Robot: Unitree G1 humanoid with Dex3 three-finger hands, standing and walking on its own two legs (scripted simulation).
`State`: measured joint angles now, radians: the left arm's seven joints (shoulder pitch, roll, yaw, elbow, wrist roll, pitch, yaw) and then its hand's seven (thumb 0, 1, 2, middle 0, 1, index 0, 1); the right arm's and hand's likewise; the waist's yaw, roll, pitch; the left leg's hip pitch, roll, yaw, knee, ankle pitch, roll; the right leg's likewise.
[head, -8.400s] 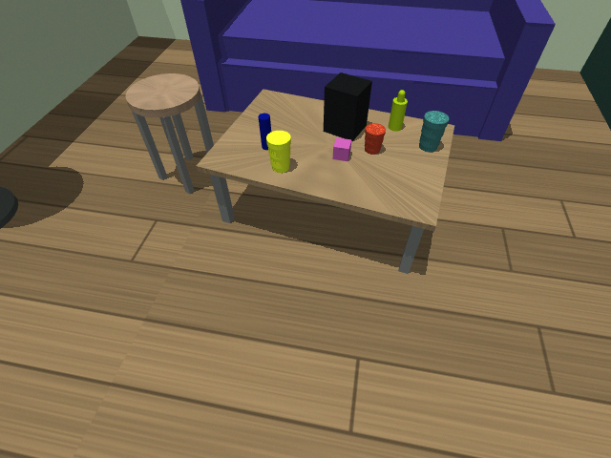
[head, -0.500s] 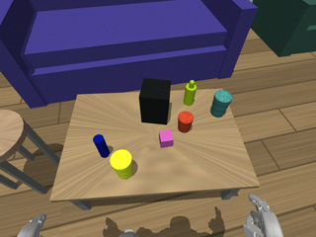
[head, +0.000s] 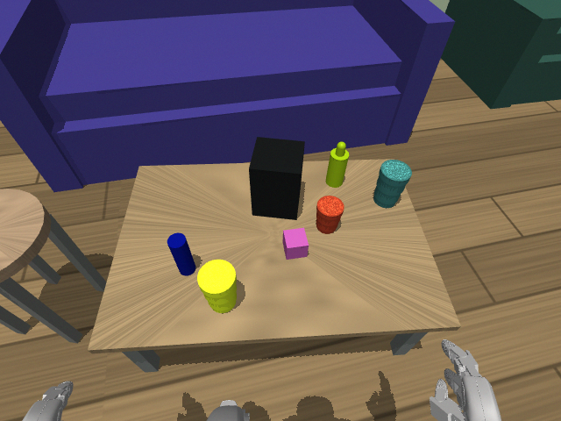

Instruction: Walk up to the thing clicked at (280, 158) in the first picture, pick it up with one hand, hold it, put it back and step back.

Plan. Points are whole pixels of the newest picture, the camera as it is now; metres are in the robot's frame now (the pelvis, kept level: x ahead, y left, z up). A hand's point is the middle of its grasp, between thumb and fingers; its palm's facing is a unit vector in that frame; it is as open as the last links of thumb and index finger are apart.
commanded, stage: go down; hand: left
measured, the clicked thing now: (220, 289) +0.46 +0.15 -0.30
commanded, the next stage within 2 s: none
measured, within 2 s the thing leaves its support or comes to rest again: neither
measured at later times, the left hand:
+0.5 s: hand (81, 348) +0.25 +0.30 -0.04, palm faces +0.18 -0.94 -0.28, open 17.4 cm
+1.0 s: hand (75, 276) +0.35 +0.34 -0.02, palm faces +0.17 -0.98 -0.13, open 17.4 cm
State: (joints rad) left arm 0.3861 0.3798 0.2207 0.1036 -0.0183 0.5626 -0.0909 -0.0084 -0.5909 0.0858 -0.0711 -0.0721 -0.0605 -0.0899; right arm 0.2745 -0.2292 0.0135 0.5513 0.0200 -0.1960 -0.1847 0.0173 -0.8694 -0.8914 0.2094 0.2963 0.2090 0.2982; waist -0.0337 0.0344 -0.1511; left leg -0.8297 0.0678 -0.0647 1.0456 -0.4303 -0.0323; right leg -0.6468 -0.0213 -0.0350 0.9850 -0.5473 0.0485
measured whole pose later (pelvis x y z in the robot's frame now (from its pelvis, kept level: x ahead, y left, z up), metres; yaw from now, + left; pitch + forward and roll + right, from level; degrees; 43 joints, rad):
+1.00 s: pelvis -0.01 +0.00 -0.01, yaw -2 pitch +18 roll -4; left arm -0.40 0.65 0.57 0.94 -0.06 -0.09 -0.40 -0.01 -0.51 0.11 -0.04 -0.01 -0.01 -0.05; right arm 0.32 -0.27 0.01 0.72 -0.04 -0.18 -0.13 0.01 -0.90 -0.91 0.21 0.30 0.21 0.30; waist -0.07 -0.01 -0.08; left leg -0.97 0.09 -0.05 1.08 -0.42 -0.03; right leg -0.81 0.00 -0.01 1.04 -0.53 0.04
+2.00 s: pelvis -0.01 +0.01 -0.03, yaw -3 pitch +22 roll -6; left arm -0.65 0.79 0.64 1.12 -0.07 -0.22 -0.48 -0.01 -0.46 0.06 -0.06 -0.01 -0.03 -0.03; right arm 0.31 -0.27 0.06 0.68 -0.05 -0.10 -0.11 0.01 -0.90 -0.90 0.21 0.30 0.21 0.30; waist -0.11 -0.02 -0.09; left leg -1.13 0.09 -0.07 1.17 -0.44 -0.02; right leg -0.94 0.01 -0.02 1.09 -0.54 0.06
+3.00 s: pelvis -0.01 +0.01 -0.04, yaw -3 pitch +25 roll -6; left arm -0.77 0.89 0.67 1.16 -0.09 -0.24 -0.54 -0.01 -0.46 0.07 -0.06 -0.03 -0.04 -0.05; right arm 0.31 -0.28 0.09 0.67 -0.05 -0.08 -0.09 0.01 -0.91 -0.90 0.21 0.30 0.21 0.30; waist -0.14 -0.01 -0.09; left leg -1.22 0.09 -0.09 1.24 -0.46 -0.02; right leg -1.03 0.02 -0.04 1.16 -0.57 0.06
